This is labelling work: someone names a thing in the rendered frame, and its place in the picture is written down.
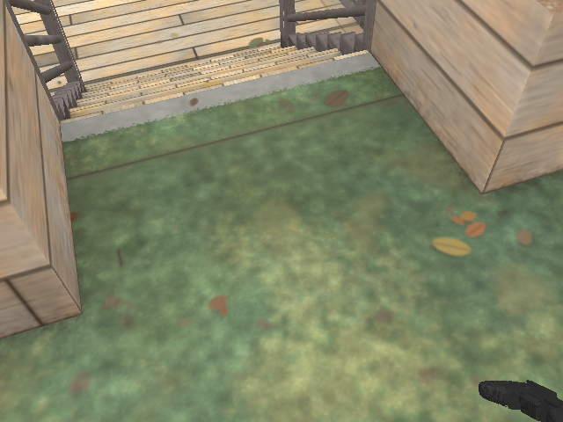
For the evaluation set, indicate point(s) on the stairs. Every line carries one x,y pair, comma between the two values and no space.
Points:
189,87

